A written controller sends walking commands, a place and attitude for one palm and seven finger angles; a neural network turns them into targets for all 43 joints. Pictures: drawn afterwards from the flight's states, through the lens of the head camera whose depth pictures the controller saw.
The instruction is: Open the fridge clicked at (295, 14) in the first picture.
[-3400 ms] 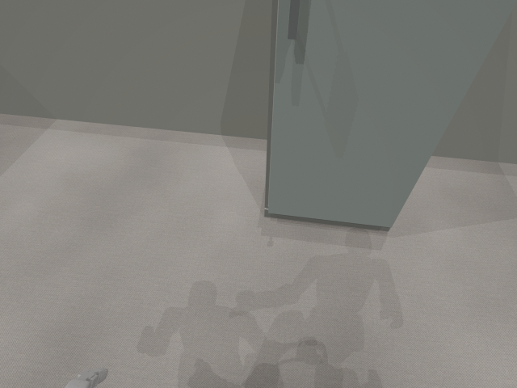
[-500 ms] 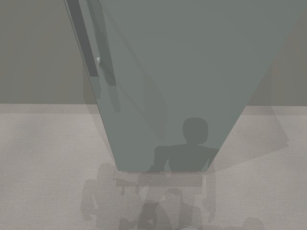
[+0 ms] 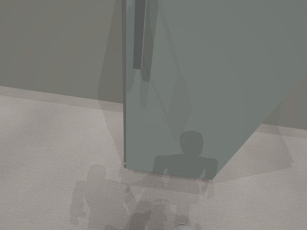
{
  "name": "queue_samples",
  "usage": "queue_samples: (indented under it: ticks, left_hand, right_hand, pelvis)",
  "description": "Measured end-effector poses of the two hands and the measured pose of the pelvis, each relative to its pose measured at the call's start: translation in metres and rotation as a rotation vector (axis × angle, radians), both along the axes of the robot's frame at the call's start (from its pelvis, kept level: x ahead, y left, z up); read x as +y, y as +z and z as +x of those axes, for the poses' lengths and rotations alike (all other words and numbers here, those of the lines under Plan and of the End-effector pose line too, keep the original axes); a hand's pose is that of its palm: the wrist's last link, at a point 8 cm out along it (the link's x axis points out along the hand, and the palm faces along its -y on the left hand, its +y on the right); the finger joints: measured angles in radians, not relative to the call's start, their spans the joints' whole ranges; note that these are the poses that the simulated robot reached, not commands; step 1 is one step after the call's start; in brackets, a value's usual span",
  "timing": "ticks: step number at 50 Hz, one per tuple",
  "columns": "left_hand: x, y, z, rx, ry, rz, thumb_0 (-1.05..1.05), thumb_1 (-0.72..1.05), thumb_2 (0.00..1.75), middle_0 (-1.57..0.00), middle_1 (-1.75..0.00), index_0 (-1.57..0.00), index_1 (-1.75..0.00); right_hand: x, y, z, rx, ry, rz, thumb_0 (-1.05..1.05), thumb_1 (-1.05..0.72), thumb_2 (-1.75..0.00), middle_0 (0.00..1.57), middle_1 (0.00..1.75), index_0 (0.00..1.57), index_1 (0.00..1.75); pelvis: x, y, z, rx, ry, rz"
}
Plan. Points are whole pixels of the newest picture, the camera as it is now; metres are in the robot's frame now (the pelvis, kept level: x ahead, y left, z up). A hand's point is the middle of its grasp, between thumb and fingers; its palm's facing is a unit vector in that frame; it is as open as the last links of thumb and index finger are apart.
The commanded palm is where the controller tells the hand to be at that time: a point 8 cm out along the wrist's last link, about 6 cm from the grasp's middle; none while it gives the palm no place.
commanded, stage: come to a stop and stand still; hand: left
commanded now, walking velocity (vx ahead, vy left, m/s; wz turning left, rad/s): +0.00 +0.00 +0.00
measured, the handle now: (141, 20) +0.54 +0.11 +0.28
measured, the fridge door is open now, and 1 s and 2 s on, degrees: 0 0 0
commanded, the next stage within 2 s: look again from close up in 0.90 s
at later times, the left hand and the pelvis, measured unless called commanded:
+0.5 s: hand out of the picture -0.06 +0.18 -0.16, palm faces +0.01 -0.99 -0.16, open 7.4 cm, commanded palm none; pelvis -0.04 +0.02 +0.02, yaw -1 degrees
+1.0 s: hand out of the picture -0.09 +0.17 -0.17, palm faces +0.01 -0.99 -0.17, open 7.4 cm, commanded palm none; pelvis -0.05 +0.02 +0.01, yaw +0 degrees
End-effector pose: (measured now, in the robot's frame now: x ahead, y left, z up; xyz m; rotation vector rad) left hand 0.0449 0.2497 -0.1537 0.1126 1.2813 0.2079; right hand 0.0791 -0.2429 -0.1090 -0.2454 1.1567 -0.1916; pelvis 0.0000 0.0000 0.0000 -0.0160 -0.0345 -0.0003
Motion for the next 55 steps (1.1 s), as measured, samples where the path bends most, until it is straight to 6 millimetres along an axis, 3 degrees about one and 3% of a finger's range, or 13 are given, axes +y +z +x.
queue_samples:
  ticks: [6,13,19,26,34,40,46,50,55]
  left_hand:
    - [0.014,0.012,-0.048,0.083,0.014,-0.007,0.01,0.91,0.89,-0.20,-0.29,-0.20,-0.30]
    - [0.008,0.020,-0.092,0.196,-0.012,-0.004,0.01,0.91,0.89,-0.20,-0.29,-0.20,-0.30]
    - [-0.009,0.027,-0.107,0.183,-0.025,-0.011,0.01,0.91,0.89,-0.20,-0.29,-0.20,-0.30]
    - [-0.027,0.020,-0.109,0.158,-0.052,-0.050,0.01,0.91,0.89,-0.20,-0.29,-0.20,-0.30]
    - [-0.041,0.016,-0.117,0.156,-0.046,-0.083,0.00,0.91,0.89,-0.20,-0.29,-0.20,-0.30]
    - [-0.042,0.018,-0.133,0.196,-0.030,-0.079,0.00,0.91,0.89,-0.20,-0.29,-0.20,-0.30]
    - [-0.039,0.018,-0.144,0.215,-0.043,-0.060,0.01,0.91,0.89,-0.20,-0.29,-0.20,-0.30]
    - [-0.029,0.015,-0.136,0.197,-0.045,-0.044,0.01,0.91,0.89,-0.20,-0.29,-0.20,-0.30]
    - [-0.014,0.016,-0.108,0.129,-0.040,-0.012,0.01,0.91,0.89,-0.20,-0.29,-0.20,-0.30]
  right_hand:
    - [0.030,0.002,-0.032,0.066,-0.013,0.032,0.00,-0.91,-0.90,0.20,0.30,0.20,0.30]
    - [0.040,-0.013,-0.069,0.115,-0.066,0.078,0.00,-0.93,-0.90,0.20,0.30,0.20,0.30]
    - [0.043,-0.024,-0.112,0.192,-0.100,0.123,0.01,-0.93,-0.90,0.20,0.30,0.20,0.30]
    - [0.053,-0.024,-0.155,0.262,-0.128,0.149,0.01,-0.92,-0.90,0.20,0.30,0.20,0.30]
    - [0.056,-0.021,-0.188,0.341,-0.146,0.149,0.01,-0.91,-0.90,0.20,0.30,0.20,0.30]
    - [0.056,-0.021,-0.190,0.349,-0.147,0.150,0.01,-0.91,-0.90,0.20,0.30,0.20,0.30]
    - [0.053,-0.026,-0.170,0.300,-0.110,0.158,0.01,-0.91,-0.90,0.20,0.30,0.20,0.30]
    - [0.053,-0.032,-0.148,0.237,-0.078,0.152,0.01,-0.91,-0.90,0.20,0.30,0.19,0.30]
    - [0.050,-0.034,-0.128,0.201,-0.053,0.133,0.02,-0.93,-0.90,0.20,0.30,0.20,0.30]
  pelvis:
    - [0.016,0.014,-0.009,0.026,-0.005,0.003]
    - [0.024,0.014,-0.022,0.039,-0.019,0.030]
    - [0.025,0.016,-0.034,0.020,-0.017,0.019]
    - [0.019,0.017,-0.044,-0.003,-0.022,0.018]
    - [0.015,0.016,-0.053,0.009,-0.015,0.014]
    - [0.014,0.016,-0.054,0.017,-0.014,0.014]
    - [0.014,0.012,-0.053,0.025,-0.012,-0.006]
    - [0.018,0.006,-0.049,0.025,0.000,-0.015]
    - [0.023,0.004,-0.039,0.027,-0.004,-0.002]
